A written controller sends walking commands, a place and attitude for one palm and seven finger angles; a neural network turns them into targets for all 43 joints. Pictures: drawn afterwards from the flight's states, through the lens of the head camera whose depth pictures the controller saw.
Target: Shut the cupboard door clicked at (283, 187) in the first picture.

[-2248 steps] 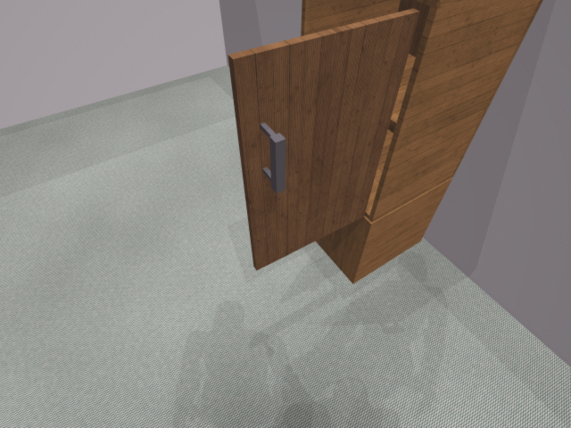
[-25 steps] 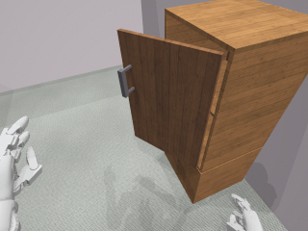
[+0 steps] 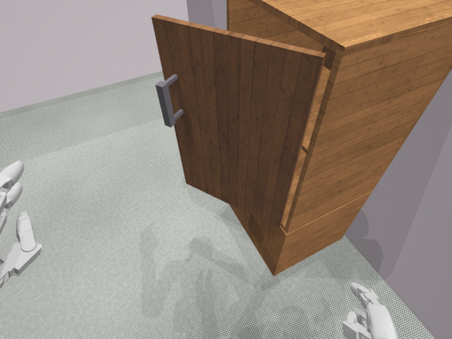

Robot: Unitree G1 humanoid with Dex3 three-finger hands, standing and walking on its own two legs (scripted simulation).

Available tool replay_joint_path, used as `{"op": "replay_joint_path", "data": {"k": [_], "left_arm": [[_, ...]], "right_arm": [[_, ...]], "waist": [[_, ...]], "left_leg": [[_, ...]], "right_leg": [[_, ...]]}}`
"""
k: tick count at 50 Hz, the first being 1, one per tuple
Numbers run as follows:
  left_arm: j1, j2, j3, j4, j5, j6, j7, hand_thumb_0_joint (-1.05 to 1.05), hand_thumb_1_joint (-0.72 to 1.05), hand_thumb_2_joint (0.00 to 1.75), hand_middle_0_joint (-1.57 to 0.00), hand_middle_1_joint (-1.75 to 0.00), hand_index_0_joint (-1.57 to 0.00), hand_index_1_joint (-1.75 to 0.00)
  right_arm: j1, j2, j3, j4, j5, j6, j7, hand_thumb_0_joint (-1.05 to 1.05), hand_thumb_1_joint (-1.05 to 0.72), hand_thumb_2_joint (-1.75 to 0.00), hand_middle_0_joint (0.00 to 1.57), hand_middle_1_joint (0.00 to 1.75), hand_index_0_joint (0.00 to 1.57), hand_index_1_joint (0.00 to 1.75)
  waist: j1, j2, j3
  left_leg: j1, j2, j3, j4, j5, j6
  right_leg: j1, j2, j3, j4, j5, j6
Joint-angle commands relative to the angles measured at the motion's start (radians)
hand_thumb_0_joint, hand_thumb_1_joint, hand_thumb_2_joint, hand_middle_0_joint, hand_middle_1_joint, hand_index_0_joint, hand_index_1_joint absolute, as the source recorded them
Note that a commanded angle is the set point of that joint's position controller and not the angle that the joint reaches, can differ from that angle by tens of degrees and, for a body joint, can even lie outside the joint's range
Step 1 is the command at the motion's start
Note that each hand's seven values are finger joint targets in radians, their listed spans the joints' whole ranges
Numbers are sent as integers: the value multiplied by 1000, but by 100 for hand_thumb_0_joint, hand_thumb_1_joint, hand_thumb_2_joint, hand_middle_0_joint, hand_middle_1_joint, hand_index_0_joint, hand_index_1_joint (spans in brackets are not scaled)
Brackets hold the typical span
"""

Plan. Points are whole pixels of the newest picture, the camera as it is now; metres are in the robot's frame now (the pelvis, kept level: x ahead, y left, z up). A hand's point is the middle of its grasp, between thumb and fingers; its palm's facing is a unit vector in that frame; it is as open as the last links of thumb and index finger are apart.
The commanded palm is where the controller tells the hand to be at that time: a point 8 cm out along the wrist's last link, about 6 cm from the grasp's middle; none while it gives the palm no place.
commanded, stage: step back with the hand held close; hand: left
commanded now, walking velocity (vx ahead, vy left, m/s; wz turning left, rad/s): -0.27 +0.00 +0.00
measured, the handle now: (171, 101) +0.65 +0.19 +0.06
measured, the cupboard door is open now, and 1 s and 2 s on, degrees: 33 33 33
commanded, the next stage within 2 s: stop stepping back and stand still in 0.86 s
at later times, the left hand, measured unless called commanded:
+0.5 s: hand out of the picture +0.08 +0.29 +0.16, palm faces +0.54 -0.72 -0.45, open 7.4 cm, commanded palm +0.01 +0.32 +0.18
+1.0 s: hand out of the picture -0.01 +0.26 +0.17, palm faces +0.47 -0.78 -0.42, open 7.4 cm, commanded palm -0.07 +0.30 +0.18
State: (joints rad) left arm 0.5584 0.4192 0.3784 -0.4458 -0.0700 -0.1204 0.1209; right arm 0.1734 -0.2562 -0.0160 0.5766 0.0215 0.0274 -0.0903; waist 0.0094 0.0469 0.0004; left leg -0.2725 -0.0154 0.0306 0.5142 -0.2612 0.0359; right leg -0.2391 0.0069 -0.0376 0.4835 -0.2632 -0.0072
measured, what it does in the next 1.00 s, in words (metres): walks backwards: left foot, then right foot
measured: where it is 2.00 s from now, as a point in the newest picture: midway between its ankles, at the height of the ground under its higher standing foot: outside the picture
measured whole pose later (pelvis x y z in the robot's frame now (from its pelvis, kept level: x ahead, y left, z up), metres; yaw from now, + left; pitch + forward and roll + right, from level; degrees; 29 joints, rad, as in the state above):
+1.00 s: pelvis -0.22 +0.00 -0.02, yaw +0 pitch +3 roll -3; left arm 0.49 0.41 0.45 -0.56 -0.05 -0.22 0.15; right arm 0.15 -0.15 0.02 0.63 -0.02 -0.13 -0.03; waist 0.04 0.00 -0.02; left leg -0.53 0.13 0.07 0.60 -0.13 -0.01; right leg -0.22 0.07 -0.02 0.55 -0.42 -0.01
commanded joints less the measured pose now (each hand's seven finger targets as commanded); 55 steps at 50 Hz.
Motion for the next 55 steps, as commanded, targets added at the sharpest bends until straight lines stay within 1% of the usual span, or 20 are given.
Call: {"op": "replay_joint_path", "data": {"k": [1,5,12,21,24,27,28,29,31,33,34,36,37,39,43,48,50,51,52,55], "left_arm": [[2,218,193,-212,-8,-68,40,0,90,90,-20,-30,-20,-30],[24,201,186,-168,-7,-72,40,0,90,90,-20,-30,-20,-30],[-73,205,197,-206,34,-114,41,0,90,90,-20,-30,-20,-30],[-152,180,197,-280,65,-164,43,0,90,90,-20,-30,-20,-30],[-125,184,215,-268,62,-176,43,0,90,90,-20,-30,-20,-30],[-92,209,217,-227,43,-171,55,0,90,90,-20,-30,-20,-30],[-109,187,171,-228,39,-165,62,0,90,90,-20,-30,-20,-30],[-130,194,164,-232,41,-161,67,0,90,90,-20,-30,-20,-30],[-152,207,174,-220,40,-147,70,0,90,90,-20,-30,-20,-30],[-170,198,157,-228,43,-142,74,0,90,90,-20,-30,-20,-30],[-166,198,155,-243,39,-146,74,0,90,90,-20,-30,-20,-30],[-174,189,184,-316,42,-170,81,0,90,90,-20,-30,-20,-30],[-167,214,207,-297,45,-167,85,0,90,90,-20,-30,-20,-30],[-114,209,232,-309,23,-177,70,0,90,90,-20,-30,-20,-30],[-82,154,173,-387,11,-173,49,0,90,90,-20,-30,-20,-30],[-127,147,139,-284,24,-150,36,0,90,90,-20,-30,-20,-30],[-106,206,189,-219,16,-146,42,0,90,90,-20,-30,-20,-30],[-84,218,189,-209,10,-145,52,0,90,90,-20,-30,-20,-30],[-72,263,214,-246,8,-140,61,0,90,90,-20,-30,-20,-30],[55,245,237,-227,9,-104,69,0,90,90,-20,-30,-20,-30]], "right_arm": [[-78,-101,-38,-182,2,-30,-16,0,-90,-90,20,30,20,30],[-76,-110,-38,-183,1,-27,-15,0,-90,-90,20,30,20,30],[-81,-136,-34,-191,-7,-65,-18,0,-90,-90,20,30,20,30],[-44,-125,-39,-180,-18,-123,-8,0,-90,-90,20,30,20,30],[-39,-114,-42,-175,-18,-130,-3,0,-90,-90,20,30,20,30],[-13,-83,-48,-131,-23,-122,17,0,-90,-90,20,30,20,30],[-18,-55,-35,-107,-25,-111,27,0,-90,-90,20,30,20,30],[-28,-55,-36,-105,-26,-106,30,0,-90,-90,20,30,20,30],[-26,-48,-27,-109,-28,-102,24,0,-90,-90,20,30,20,30],[-21,-52,-18,-95,-23,-102,12,0,-90,-90,20,30,20,30],[-22,-64,-18,-91,-17,-105,3,0,-90,-90,20,30,20,30],[-59,-115,-36,-120,-24,-131,-15,0,-90,-90,20,30,20,30],[-48,-80,-43,-105,-35,-143,-19,0,-90,-90,20,30,20,30],[-42,-90,-65,-101,-34,-169,2,0,-90,-90,20,30,20,30],[-43,-73,-57,-85,-25,-194,32,0,-90,-90,20,30,20,30],[-56,-85,-37,-49,-37,-197,39,0,-90,-90,20,30,20,30],[-42,-65,-38,-65,-25,-179,35,0,-90,-90,20,30,20,30],[-26,-36,-37,-78,-17,-163,32,0,-90,-90,20,30,20,30],[-55,-47,-43,-97,3,-155,31,0,-90,-90,20,30,20,30],[-42,-21,-4,-123,-1,-115,19,0,-90,-90,20,30,20,30]], "waist": [[-5,-3,-222],[-4,3,-166],[-1,101,-62],[-9,144,-70],[-9,82,-57],[-17,-155,-29],[-20,-246,-36],[-20,-276,-57],[-18,-281,-71],[-27,-195,-46],[-32,-78,-45],[-13,334,-61],[-17,279,-71],[-12,194,-177],[-6,170,-198],[-13,162,-123],[-23,-8,-141],[-22,-159,-194],[3,-249,-226],[-5,-169,-217]], "left_leg": [[36,109,-80,-26,510,-3],[-88,129,-113,-77,312,9],[-501,180,-207,-259,-348,74],[-628,196,-219,-227,-540,85],[-582,153,-160,-127,-525,58],[-258,30,-49,278,-281,-37],[-155,17,-39,435,-214,-55],[-133,19,-43,515,-216,-55],[-119,32,-32,448,-213,-46],[-19,36,-35,165,-147,-37],[-2,31,-15,-9,-97,-32],[-317,343,-340,-248,-84,99],[-309,389,-347,-250,53,130],[-303,393,-290,-214,-15,141],[-75,325,-144,-100,303,76],[-72,278,-120,-100,208,20],[-64,146,14,16,-34,-49],[-45,69,59,152,-32,-72],[-117,26,14,285,-116,-68],[-262,45,-54,336,-135,-52]], "right_leg": [[112,-78,60,33,485,6],[105,-63,71,34,327,8],[283,4,69,148,106,26],[308,32,90,265,14,11],[197,-6,169,178,-92,-18],[-249,-247,506,-183,-327,-140],[-343,-333,530,-251,-329,-176],[-339,-348,494,-261,-270,-182],[-298,-293,377,-215,-138,-142],[-319,-206,254,-120,-46,-80],[-297,-145,196,-28,-24,-42],[-80,44,58,392,-76,39],[-89,53,85,543,-173,38],[-53,59,104,647,-217,33],[-77,36,27,316,-182,42],[3,34,12,-43,67,36],[-38,-88,133,-111,197,-28],[-50,-220,280,-163,325,-62],[1,-274,354,-133,508,-66],[105,-282,296,-59,417,-139]]}}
